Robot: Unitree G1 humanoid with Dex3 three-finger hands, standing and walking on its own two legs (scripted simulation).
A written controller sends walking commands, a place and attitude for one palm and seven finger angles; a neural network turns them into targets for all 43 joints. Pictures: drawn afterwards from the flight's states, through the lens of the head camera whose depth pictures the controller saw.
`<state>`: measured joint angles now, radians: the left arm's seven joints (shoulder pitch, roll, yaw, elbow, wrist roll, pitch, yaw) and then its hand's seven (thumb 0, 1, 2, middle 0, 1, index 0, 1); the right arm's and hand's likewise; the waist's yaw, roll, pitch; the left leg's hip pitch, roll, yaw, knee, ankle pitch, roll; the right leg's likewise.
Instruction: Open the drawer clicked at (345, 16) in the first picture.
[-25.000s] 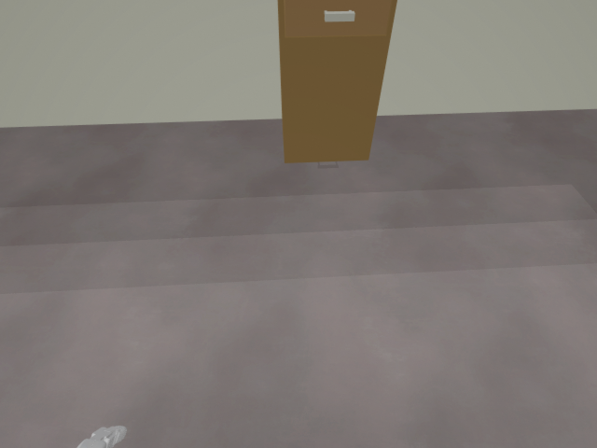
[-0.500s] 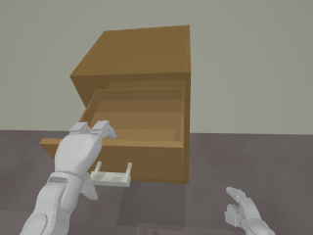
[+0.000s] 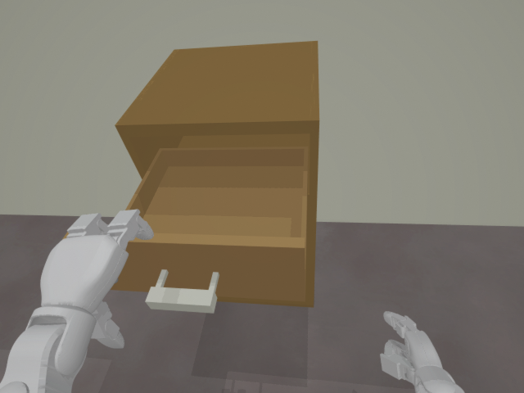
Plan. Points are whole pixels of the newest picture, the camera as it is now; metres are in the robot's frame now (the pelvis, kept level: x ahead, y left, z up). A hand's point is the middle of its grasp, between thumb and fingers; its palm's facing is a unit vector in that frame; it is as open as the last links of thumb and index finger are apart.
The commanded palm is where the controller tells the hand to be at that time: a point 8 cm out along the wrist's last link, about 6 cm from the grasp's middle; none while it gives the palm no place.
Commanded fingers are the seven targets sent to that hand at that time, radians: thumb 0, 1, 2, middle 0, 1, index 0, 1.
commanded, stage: draw the hand back to the body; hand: left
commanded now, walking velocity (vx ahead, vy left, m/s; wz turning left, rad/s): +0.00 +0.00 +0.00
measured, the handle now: (185, 287) +0.28 +0.20 -0.02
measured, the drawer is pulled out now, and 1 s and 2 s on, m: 0.30 0.30 0.30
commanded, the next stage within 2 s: step back with the hand held close in 0.98 s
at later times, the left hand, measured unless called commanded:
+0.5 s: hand (115, 264) +0.22 +0.22 +0.15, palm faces +0.35 -0.85 -0.39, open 11.1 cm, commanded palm +0.16 +0.27 +0.17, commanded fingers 0.00 0.44 0.70 -0.23 -0.59 -0.23 -0.59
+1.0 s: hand (93, 275) +0.20 +0.24 +0.15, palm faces +0.41 -0.82 -0.41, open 7.5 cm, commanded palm +0.15 +0.29 +0.17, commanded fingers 0.00 0.90 0.90 -0.20 -0.30 -0.20 -0.30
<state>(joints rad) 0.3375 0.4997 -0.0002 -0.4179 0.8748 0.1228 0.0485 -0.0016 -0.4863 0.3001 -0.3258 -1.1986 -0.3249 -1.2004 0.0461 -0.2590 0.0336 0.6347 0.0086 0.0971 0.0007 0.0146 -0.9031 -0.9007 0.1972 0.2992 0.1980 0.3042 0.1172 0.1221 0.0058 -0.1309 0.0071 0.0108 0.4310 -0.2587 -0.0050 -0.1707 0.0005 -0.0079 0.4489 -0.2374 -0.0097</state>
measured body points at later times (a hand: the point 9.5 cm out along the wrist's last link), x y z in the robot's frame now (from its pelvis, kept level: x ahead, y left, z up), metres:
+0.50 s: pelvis +0.02 +0.00 +0.00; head +0.02 -0.02 +0.45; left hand +0.19 +0.27 +0.17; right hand +0.21 -0.22 -0.09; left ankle -0.01 +0.12 -0.74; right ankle +0.00 -0.11 -0.74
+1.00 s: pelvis +0.02 +0.00 +0.00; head +0.01 -0.02 +0.45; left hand +0.17 +0.28 +0.18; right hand +0.23 -0.20 -0.08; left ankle -0.01 +0.12 -0.74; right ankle +0.00 -0.11 -0.74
